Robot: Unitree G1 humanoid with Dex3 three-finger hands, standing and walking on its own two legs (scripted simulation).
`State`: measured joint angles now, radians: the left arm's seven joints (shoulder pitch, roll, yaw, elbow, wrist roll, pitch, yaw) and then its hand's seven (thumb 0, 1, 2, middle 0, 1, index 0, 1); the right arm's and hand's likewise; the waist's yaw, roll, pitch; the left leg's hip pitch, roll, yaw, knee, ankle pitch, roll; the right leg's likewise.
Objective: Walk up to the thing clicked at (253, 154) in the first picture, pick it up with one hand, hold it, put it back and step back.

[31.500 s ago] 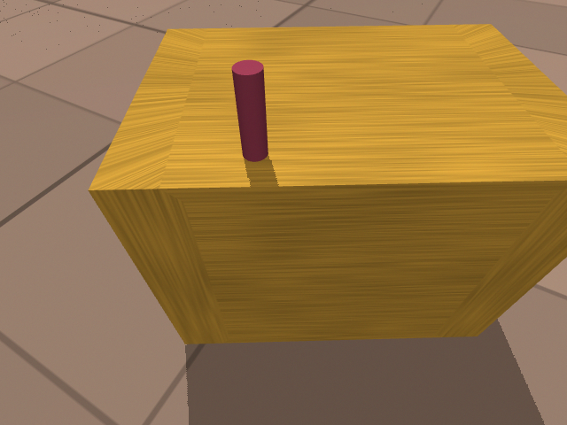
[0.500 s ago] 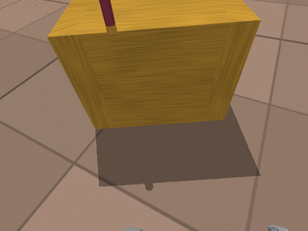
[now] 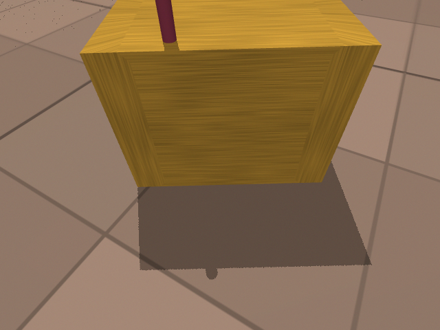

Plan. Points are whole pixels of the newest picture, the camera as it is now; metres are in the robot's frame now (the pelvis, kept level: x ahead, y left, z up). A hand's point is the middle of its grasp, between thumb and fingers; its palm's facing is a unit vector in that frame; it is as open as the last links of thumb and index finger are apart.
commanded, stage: step back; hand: left
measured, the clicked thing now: (165, 13) +1.05 +0.19 +0.13
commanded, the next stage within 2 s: stand in 0.40 s
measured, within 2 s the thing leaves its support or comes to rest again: neither
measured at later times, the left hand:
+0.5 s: hand out of the picture +0.13 +0.26 -0.14, palm faces +0.01 -0.93 -0.36, open 7.4 cm
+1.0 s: hand out of the picture +0.07 +0.24 -0.14, palm faces -0.02 -0.94 -0.34, open 7.4 cm
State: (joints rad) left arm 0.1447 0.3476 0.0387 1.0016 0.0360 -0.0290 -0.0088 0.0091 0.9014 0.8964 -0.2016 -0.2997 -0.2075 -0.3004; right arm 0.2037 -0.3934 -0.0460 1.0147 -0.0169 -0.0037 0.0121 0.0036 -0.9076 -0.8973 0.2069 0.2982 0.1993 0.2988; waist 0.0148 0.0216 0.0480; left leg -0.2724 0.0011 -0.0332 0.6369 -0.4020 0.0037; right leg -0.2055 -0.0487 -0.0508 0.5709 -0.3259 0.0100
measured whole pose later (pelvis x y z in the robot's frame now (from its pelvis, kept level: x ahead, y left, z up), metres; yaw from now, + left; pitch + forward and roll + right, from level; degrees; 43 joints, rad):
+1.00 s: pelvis -0.01 -0.01 +0.02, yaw +0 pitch -4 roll +0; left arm 0.10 0.34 0.01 1.15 0.01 -0.01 -0.02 0.01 0.90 0.90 -0.20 -0.30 -0.21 -0.30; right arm 0.11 -0.35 -0.01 1.15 -0.01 -0.01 0.01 0.00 -0.91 -0.90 0.21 0.30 0.20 0.30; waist 0.00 0.01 0.06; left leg -0.12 0.03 -0.03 0.32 -0.14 -0.04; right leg -0.08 -0.01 -0.03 0.33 -0.18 0.00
